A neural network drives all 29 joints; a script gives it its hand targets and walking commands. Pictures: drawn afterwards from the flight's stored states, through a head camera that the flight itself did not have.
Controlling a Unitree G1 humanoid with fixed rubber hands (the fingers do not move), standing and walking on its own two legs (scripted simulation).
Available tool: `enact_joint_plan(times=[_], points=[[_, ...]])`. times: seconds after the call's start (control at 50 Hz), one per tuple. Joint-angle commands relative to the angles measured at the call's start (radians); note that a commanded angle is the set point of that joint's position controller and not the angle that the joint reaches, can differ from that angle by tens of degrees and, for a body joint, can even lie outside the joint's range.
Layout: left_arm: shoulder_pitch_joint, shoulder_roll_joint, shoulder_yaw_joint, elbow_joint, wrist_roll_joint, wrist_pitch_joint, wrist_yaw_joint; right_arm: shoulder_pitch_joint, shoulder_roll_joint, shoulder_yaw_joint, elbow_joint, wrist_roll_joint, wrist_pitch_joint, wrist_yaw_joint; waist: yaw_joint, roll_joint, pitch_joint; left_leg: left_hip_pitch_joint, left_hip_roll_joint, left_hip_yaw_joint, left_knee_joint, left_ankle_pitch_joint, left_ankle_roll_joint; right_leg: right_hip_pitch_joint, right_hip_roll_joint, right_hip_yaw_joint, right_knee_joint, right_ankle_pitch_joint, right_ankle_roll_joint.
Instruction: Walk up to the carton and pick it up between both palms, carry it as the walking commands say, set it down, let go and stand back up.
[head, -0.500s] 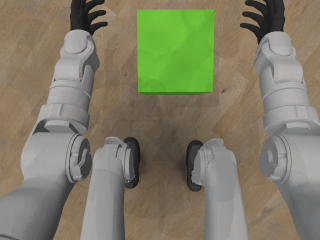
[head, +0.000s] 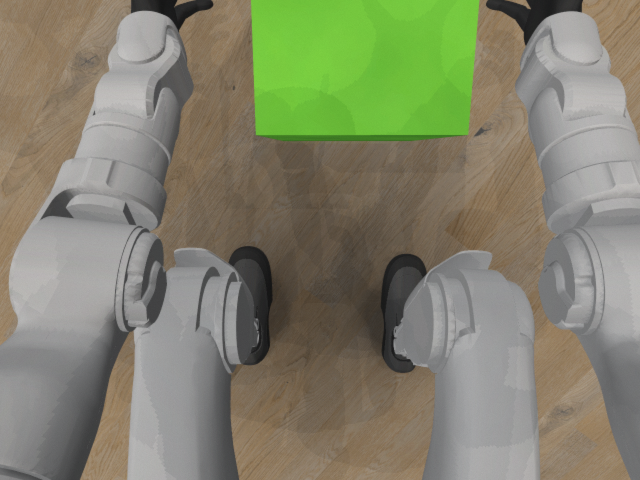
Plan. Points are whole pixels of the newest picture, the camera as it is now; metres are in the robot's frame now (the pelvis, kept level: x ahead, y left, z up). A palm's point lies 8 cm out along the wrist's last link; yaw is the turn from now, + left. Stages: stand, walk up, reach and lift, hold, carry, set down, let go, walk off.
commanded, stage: reach and lift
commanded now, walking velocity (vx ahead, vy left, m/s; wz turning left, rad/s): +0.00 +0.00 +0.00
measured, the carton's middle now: (354, 48) +0.54 -0.03 -0.28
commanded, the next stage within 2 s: none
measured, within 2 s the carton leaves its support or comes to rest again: leaves its support in 1.64 s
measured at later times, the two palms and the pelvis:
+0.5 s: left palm (179, 21) +0.54 +0.15 -0.20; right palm (529, 25) +0.54 -0.20 -0.20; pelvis -0.01 +0.00 -0.03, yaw -1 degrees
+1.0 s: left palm (213, 23) +0.54 +0.12 -0.21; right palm (504, 23) +0.54 -0.18 -0.20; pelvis -0.01 +0.00 -0.02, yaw -1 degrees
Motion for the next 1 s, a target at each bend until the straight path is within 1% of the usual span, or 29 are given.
enact_joint_plan(times=[0.0,0.1,0.2,0.28,0.38,0.5,0.64,0.78,0.9,0.98], points=[[-0.275,0.115,-0.017,-0.071,-0.021,-0.029,-0.002,-0.282,-0.128,0.019,-0.070,0.027,-0.029,-0.001,-0.008,-0.014,-1.177,0.622,-0.058,0.069,-0.081,0.296,-0.012,0.586,0.040,-0.051,-0.139,0.319,0.013],[-0.331,0.140,-0.043,-0.047,-0.045,-0.038,-0.003,-0.341,-0.150,0.049,-0.042,0.052,-0.038,-0.003,-0.007,-0.007,-1.156,0.615,-0.049,0.064,-0.032,0.290,-0.015,0.587,0.037,-0.046,-0.094,0.310,0.014],[-0.359,0.163,-0.067,-0.075,-0.076,-0.039,0.009,-0.371,-0.172,0.075,-0.072,0.070,-0.037,-0.014,-0.005,-0.013,-1.257,0.684,-0.046,0.075,-0.002,0.322,-0.014,0.665,0.037,-0.054,-0.067,0.332,0.018],[-0.345,0.149,-0.075,-0.046,-0.092,-0.032,0.007,-0.368,-0.166,0.087,-0.078,0.075,-0.031,-0.014,-0.007,-0.026,-1.213,0.656,-0.044,0.077,0.000,0.302,-0.010,0.658,0.036,-0.058,-0.065,0.318,0.021],[-0.335,0.140,-0.051,-0.028,-0.069,-0.034,-0.001,-0.344,-0.141,0.075,-0.053,0.061,-0.028,-0.005,0.002,-0.033,-1.126,0.603,-0.046,0.076,-0.009,0.282,-0.011,0.607,0.040,-0.054,-0.073,0.304,0.025],[-0.328,0.121,-0.033,-0.007,-0.042,-0.040,-0.008,-0.332,-0.112,0.058,-0.021,0.043,-0.030,0.002,0.006,-0.021,-1.072,0.576,-0.051,0.071,-0.023,0.269,-0.014,0.552,0.047,-0.052,-0.085,0.289,0.025],[-0.343,0.083,-0.038,-0.002,-0.030,-0.045,-0.009,-0.348,-0.078,0.055,-0.011,0.025,-0.036,0.002,-0.001,-0.010,-1.067,0.582,-0.060,0.069,-0.034,0.265,-0.016,0.540,0.054,-0.053,-0.092,0.281,0.021],[-0.371,0.045,-0.042,-0.022,-0.015,-0.047,0.004,-0.376,-0.047,0.051,-0.029,0.001,-0.041,-0.011,-0.009,-0.004,-1.091,0.614,-0.075,0.072,-0.036,0.273,-0.018,0.567,0.069,-0.059,-0.092,0.286,0.020],[-0.386,0.000,-0.035,-0.031,0.013,-0.053,0.016,-0.407,0.034,0.089,-0.044,0.015,-0.038,-0.006,0.032,-0.016,-1.098,0.637,-0.082,0.080,-0.043,0.281,-0.014,0.584,0.082,-0.055,-0.094,0.286,0.022],[-0.428,-0.116,-0.065,-0.040,0.008,-0.061,-0.012,-0.443,0.147,0.126,-0.055,0.015,-0.037,0.015,0.028,-0.029,-1.075,0.612,-0.088,0.085,-0.042,0.269,-0.010,0.597,0.090,-0.050,-0.101,0.288,0.019]])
